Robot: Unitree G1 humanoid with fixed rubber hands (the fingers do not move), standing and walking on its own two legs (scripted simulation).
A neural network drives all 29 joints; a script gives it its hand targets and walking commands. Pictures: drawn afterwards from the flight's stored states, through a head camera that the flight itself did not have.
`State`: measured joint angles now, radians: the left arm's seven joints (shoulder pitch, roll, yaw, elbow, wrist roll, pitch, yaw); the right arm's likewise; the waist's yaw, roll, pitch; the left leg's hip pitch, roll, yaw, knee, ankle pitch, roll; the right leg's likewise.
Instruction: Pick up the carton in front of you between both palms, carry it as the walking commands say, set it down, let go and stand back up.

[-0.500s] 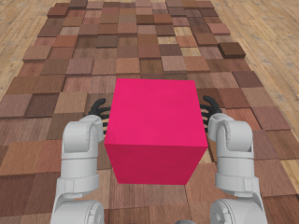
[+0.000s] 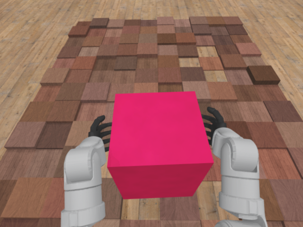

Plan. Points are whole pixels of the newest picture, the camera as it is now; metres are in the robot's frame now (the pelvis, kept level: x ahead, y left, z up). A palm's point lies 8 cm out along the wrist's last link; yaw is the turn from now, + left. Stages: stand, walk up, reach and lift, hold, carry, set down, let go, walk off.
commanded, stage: carry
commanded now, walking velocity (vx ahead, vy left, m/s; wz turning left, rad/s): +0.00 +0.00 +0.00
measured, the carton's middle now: (156, 148) +0.33 +0.01 +0.00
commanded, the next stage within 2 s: none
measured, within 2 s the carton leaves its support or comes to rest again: neither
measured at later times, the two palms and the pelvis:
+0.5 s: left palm (92, 109) +0.42 +0.19 +0.07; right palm (198, 109) +0.41 -0.11 +0.08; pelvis +0.09 +0.05 -0.01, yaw -1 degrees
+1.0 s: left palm (93, 134) +0.36 +0.19 +0.03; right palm (199, 132) +0.36 -0.11 +0.04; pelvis +0.07 +0.04 -0.01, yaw -1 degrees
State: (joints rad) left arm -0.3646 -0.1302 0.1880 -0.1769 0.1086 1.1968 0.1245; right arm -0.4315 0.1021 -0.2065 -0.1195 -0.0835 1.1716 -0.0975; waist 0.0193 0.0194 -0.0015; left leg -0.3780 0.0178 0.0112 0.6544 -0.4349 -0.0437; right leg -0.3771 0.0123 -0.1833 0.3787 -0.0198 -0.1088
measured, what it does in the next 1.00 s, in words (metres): steps on the spot: left foot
